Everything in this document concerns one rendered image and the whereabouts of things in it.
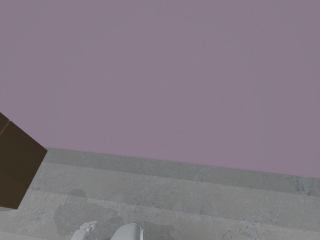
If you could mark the cupboard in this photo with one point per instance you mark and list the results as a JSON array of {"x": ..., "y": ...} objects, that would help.
[{"x": 20, "y": 159}]

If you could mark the left robot hand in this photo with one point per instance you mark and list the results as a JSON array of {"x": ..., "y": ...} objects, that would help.
[{"x": 85, "y": 230}]

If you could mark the robot left thigh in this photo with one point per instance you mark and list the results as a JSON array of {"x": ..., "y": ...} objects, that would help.
[{"x": 129, "y": 232}]

